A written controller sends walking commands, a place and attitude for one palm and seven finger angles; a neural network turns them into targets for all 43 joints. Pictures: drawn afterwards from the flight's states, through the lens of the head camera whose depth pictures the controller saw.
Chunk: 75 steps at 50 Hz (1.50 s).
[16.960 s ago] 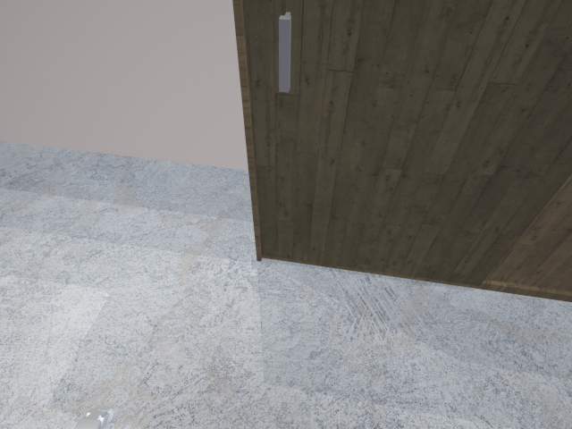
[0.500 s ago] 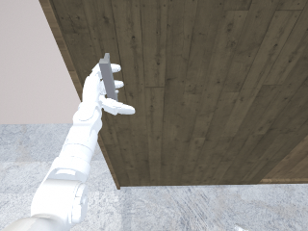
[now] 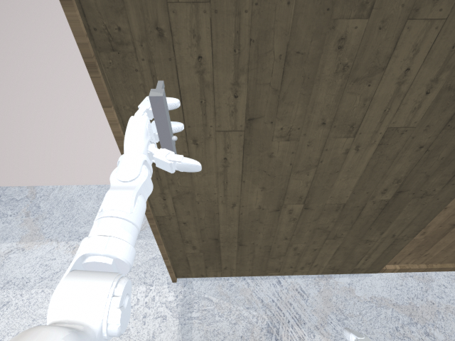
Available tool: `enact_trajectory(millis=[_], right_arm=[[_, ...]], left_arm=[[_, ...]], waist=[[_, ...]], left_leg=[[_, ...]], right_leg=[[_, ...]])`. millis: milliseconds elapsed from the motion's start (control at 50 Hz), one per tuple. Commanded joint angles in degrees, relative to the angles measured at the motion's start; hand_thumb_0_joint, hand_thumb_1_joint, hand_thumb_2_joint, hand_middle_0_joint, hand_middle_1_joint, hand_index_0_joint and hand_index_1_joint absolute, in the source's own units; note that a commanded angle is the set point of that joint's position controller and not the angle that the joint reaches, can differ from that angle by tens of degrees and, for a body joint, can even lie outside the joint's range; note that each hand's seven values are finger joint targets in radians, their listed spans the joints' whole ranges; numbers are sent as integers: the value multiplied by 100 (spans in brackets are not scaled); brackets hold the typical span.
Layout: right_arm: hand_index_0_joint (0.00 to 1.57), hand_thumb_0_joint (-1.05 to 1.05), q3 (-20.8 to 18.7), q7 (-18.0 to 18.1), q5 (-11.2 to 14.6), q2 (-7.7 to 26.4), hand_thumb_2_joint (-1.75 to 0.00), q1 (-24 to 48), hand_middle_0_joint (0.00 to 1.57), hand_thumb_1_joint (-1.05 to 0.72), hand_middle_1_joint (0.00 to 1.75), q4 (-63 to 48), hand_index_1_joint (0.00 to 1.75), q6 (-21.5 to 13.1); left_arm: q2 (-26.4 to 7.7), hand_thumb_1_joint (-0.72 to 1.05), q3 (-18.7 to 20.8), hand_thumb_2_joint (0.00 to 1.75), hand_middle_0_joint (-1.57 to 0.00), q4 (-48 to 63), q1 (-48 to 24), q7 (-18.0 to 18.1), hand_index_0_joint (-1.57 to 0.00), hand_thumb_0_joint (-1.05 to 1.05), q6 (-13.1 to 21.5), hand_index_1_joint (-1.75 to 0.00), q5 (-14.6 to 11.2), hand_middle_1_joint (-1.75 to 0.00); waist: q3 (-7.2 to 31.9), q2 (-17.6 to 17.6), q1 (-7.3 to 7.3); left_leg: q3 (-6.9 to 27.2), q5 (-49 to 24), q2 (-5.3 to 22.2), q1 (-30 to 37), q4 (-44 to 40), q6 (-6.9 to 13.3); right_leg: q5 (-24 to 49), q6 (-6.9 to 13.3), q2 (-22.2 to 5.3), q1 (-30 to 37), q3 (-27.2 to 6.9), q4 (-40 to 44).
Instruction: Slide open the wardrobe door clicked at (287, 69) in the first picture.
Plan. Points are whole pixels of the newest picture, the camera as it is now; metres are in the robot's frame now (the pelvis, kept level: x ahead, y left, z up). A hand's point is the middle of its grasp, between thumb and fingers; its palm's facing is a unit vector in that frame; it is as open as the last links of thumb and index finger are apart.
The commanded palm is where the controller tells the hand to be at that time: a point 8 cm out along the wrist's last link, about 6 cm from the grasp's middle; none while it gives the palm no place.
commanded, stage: grip the handle and tug to test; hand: left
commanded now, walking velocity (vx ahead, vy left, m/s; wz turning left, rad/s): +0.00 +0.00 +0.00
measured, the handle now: (166, 123) +0.48 +0.14 +0.14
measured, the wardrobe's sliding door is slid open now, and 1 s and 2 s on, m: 0.00 0.00 0.00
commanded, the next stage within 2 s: tug the door sideways, standing still in 1.50 s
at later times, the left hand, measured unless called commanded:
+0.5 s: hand (173, 138) +0.43 +0.11 +0.15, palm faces +0.04 -1.00 +0.01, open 10.0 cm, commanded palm +0.40 +0.16 +0.15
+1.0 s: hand (174, 137) +0.43 +0.11 +0.15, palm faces +0.05 -1.00 +0.00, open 5.5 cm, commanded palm +0.40 +0.16 +0.15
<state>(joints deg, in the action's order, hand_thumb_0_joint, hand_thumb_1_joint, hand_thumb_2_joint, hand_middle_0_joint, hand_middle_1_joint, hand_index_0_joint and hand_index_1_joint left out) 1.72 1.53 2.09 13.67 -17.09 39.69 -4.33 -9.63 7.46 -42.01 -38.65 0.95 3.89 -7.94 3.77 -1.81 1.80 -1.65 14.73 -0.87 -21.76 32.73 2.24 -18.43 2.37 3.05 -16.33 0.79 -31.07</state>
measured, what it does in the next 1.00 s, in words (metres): stands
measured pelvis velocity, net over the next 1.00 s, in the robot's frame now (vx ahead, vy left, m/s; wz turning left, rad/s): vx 0.00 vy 0.00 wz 0.01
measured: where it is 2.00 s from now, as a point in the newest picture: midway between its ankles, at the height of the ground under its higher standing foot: outside the picture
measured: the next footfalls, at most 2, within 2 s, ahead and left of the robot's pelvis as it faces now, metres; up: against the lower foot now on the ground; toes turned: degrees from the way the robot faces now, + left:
none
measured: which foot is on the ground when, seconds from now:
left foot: down 0.00-1.00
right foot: down 0.00-1.00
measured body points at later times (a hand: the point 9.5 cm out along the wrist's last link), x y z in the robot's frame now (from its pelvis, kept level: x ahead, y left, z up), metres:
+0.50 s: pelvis +0.00 +0.00 +0.00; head +0.00 -0.01 +0.45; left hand +0.42 +0.17 +0.15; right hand +0.11 -0.24 -0.11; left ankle +0.02 +0.09 -0.73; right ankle -0.03 -0.09 -0.73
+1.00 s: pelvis +0.00 +0.00 +0.00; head +0.01 -0.01 +0.45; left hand +0.43 +0.17 +0.15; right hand +0.10 -0.25 -0.12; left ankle +0.02 +0.09 -0.73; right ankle -0.03 -0.09 -0.73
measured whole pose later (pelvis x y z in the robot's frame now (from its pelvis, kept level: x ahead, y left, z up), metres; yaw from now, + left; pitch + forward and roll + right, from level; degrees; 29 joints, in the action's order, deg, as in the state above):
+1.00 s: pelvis +0.00 +0.00 +0.00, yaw +1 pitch +4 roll -1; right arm 1.5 1.5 2.1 13.8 -17.5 40.8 -4.4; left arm -9.6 6.7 -44.3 -40.8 2.0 4.5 -8.1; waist 3.2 -2.0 1.4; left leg -0.8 14.5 -1.1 -22.1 32.6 2.0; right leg -18.5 2.6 3.0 -16.4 1.6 -30.8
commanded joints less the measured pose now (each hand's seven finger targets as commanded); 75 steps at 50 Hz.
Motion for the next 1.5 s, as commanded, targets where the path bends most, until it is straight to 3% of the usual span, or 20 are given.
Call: enact_trajectory(millis=[0,120,220,240,340,480,500,620,660,720,820,880,940,1000,1060,1140,1160,1320,1460,1480], right_arm=[[20,0,-257,48,-21,726,-90,173,20,-90,30,-682,30,-232],[20,0,-271,52,-35,743,-90,155,20,-90,30,-695,30,-204],[20,0,-235,56,-14,719,-90,211,20,-90,30,-674,30,-180],[20,0,-243,69,-15,723,-90,212,20,-90,30,-647,30,-181],[20,0,-260,58,-32,715,-90,207,20,-90,30,-678,30,-208],[20,0,-228,84,-11,719,-90,221,20,-90,30,-615,30,-183],[20,0,-220,81,-8,701,-90,229,20,-90,30,-623,30,-190],[20,0,-248,93,-28,737,-90,109,20,-90,30,-578,30,-215],[20,0,-245,69,-16,716,-90,149,20,-90,30,-593,30,-229],[20,0,-273,49,-38,754,-90,60,20,-90,30,-585,30,-262],[20,0,-265,47,-19,747,-90,77,20,-90,30,-582,30,-246],[20,0,-254,40,-9,722,-90,90,20,-90,30,-550,30,-258],[20,0,-275,38,-24,745,-90,54,20,-90,30,-539,30,-259],[20,0,-266,22,-18,714,-90,98,20,-90,30,-581,30,-279],[20,0,-273,23,-18,735,-90,71,20,-90,30,-570,30,-274],[20,0,-271,-31,-7,714,-90,159,20,-90,30,-678,30,-297],[20,0,-279,-33,-14,729,-90,137,20,-90,30,-684,30,-300],[20,0,-287,-45,-5,748,-90,285,20,-90,30,-883,30,-228],[20,0,-290,-84,-6,671,-90,474,20,-90,30,-1092,30,-125],[20,0,-296,-77,-13,677,-90,469,20,-90,30,-1071,30,-101]], left_arm=[[-797,-50,179,30,-30,1441,-2814,-4,-30,0,389,-120,-22,-120],[-857,-36,243,36,-32,1517,-2602,22,-32,0,360,-122,-7,-122],[-522,-13,-126,46,-34,1402,-2822,20,-34,0,273,-125,12,-125],[-721,-8,89,48,-35,1359,-2874,52,-35,0,255,-126,-5,-126],[-594,15,4,58,-37,1576,-2719,32,-37,0,307,-129,-34,-129],[-732,48,63,72,-41,1228,-2970,14,-41,0,307,-134,-6,-134],[-542,53,-124,74,-41,1234,-3044,-2,-41,0,313,-135,4,-135],[-719,81,58,86,-44,1071,-3122,3,-44,0,382,-139,-25,-139],[-626,90,-21,90,-45,1143,-3095,-16,-45,0,420,-140,-27,-140],[-694,90,80,90,-45,1134,-2922,-16,-45,0,475,-140,-48,-140],[-629,90,-24,90,-45,1089,-3042,-27,-45,0,469,-140,-37,-140],[-486,90,-206,90,-45,1086,-3302,-27,-45,0,461,-140,14,-140],[-659,90,-26,90,-45,1107,-3211,-10,-45,0,466,-140,0,-140],[-357,90,-296,90,-45,1179,-3143,-56,-45,0,466,-140,-11,-140],[-560,90,-139,90,-45,1231,-3172,-45,-45,0,507,-140,-4,-140],[-381,90,-249,90,-45,1438,-2559,-95,-45,0,501,-140,-27,-140],[-465,90,-145,90,-45,1493,-2538,-92,-45,0,491,-140,-57,-140],[-544,90,-68,90,-45,2090,-1652,-196,-45,0,240,-140,-125,-140],[-400,90,-123,90,-45,3125,-712,-228,-45,0,-158,-140,-139,-140],[-456,90,-71,90,-45,3197,-685,-220,-45,0,-227,-140,-141,-140]], waist=[[1678,319,24],[1797,320,-16],[1357,260,109],[1377,294,81],[1805,298,29],[1393,275,95],[1389,163,130],[1666,417,133],[1691,248,113],[1826,390,69],[1594,421,128],[1487,220,193],[1741,282,144],[1735,304,171],[1760,360,151],[1848,84,0],[1891,312,-10],[1777,455,-190],[1978,164,-378],[1944,305,-338]], left_leg=[[275,-1385,117,1439,-232,25],[270,-1581,128,1553,-209,22],[309,-1197,143,1474,-281,18],[315,-1161,143,1429,-290,20],[305,-1529,132,1638,-244,9],[272,-1057,100,1352,-301,34],[293,-1035,99,1398,-300,25],[311,-1235,107,1466,-246,35],[303,-1243,95,1483,-242,23],[318,-1448,118,1561,-209,22],[299,-1312,117,1466,-225,42],[318,-1235,104,1483,-229,33],[331,-1348,99,1579,-195,39],[306,-1356,95,1598,-190,40],[310,-1397,94,1554,-192,41],[282,-1649,105,1690,-176,21],[288,-1652,103,1648,-170,29],[175,-1984,111,1530,-224,59],[106,-2805,129,1784,-192,26],[108,-2890,137,1804,-176,30]], right_leg=[[2004,-60,-84,-111,-72,383],[2117,-60,-83,-33,-69,373],[1668,-63,-79,-304,-48,486],[1665,-58,-78,-283,-63,486],[2015,-56,-81,-96,-57,403],[1681,-66,-106,-213,-108,526],[1625,-58,-104,-284,-95,511],[1804,-75,-98,-180,-87,475],[1839,-61,-96,-190,-85,442],[1971,-64,-79,-135,-59,415],[1908,-78,-87,-201,-71,458],[1823,-67,-90,-356,-78,451],[1927,-76,-92,-285,-83,428],[1962,-84,-91,-283,-76,424],[2033,-77,-90,-198,-72,404],[2202,-57,-89,-136,-62,349],[2247,-63,-83,-54,-54,350],[2795,-85,-109,385,-84,358],[3536,-103,-155,691,-95,266],[3694,-123,-161,705,-102,278]])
